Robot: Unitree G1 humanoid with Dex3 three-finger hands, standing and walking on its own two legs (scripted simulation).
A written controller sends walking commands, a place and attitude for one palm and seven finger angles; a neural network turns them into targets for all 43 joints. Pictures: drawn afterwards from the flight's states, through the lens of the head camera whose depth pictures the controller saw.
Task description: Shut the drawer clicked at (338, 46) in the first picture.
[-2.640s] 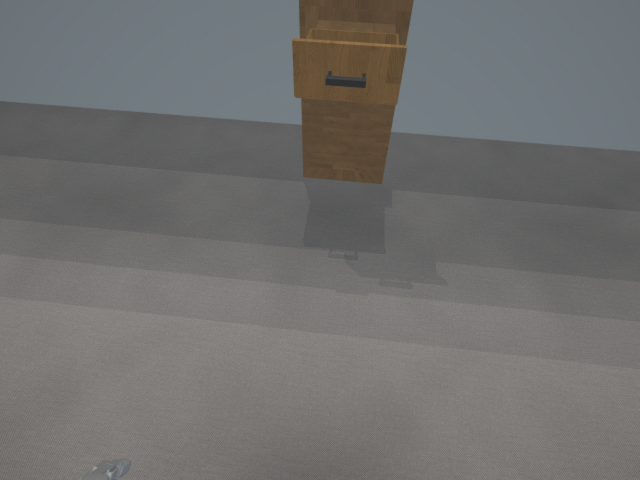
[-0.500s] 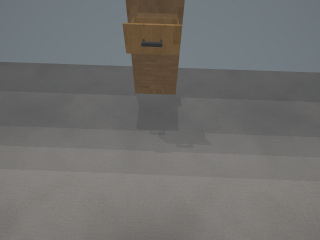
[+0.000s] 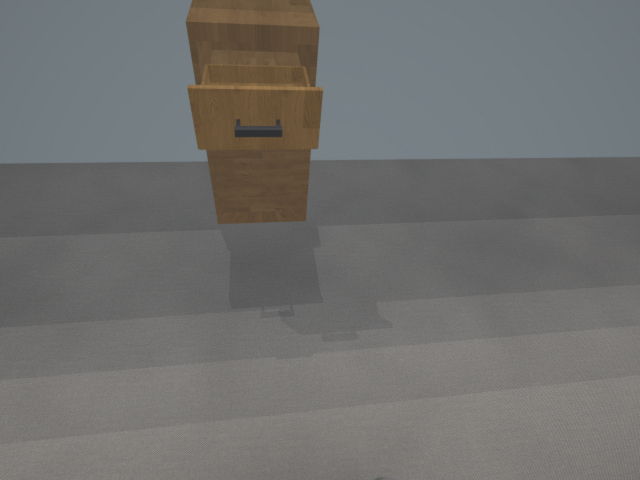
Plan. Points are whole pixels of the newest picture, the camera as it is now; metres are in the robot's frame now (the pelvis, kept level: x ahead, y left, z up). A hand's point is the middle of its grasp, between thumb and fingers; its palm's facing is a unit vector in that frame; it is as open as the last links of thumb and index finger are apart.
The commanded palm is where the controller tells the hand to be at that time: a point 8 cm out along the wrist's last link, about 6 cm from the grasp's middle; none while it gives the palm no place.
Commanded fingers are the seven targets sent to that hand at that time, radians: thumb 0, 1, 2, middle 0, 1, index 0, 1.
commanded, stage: walk to a spot facing it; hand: left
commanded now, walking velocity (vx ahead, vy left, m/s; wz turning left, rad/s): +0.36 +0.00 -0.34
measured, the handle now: (258, 127) +0.95 +0.25 -0.08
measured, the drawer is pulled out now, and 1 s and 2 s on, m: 0.30 0.30 0.30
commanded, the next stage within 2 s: turn to face it in 0.80 s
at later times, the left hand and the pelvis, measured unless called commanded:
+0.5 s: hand (280, 375) +0.32 +0.09 -0.16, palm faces -0.19 -0.97 -0.16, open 7.4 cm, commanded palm none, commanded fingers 0.00 0.90 0.90 -0.20 -0.30 -0.20 -0.30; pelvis +0.18 -0.06 +0.00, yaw -9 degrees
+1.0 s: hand (254, 337) +0.39 +0.15 -0.18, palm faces -0.09 -0.99 -0.14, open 7.4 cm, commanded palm none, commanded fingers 0.00 0.90 0.90 -0.20 -0.30 -0.20 -0.30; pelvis +0.38 -0.03 +0.01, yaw -9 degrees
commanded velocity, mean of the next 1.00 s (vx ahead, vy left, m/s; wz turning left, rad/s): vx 0.29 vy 0.00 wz -0.06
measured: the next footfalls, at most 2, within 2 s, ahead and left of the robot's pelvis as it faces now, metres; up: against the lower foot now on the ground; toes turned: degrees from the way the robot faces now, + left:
right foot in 0.40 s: +0.25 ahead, -0.17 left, +0.00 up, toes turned -17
left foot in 0.82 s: +0.46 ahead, +0.05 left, +0.00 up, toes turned +2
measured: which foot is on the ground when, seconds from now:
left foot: down 0.00-0.40, up 0.42-0.80, down 0.82-1.00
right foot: up 0.00-0.38, down 0.40-0.84, up 0.86-1.00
